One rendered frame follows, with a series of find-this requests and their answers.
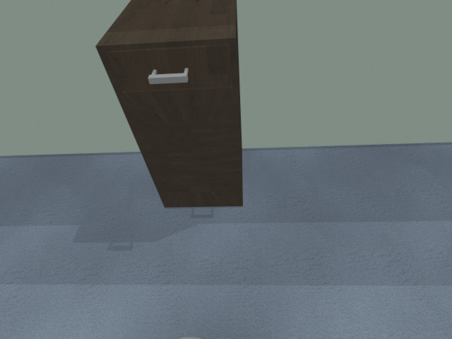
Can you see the drawer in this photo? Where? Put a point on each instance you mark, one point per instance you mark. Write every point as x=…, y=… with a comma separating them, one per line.
x=209, y=66

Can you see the handle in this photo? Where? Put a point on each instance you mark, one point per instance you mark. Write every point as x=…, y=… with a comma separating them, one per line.
x=155, y=78

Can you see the cabinet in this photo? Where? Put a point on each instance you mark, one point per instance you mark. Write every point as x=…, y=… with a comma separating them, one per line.
x=190, y=138

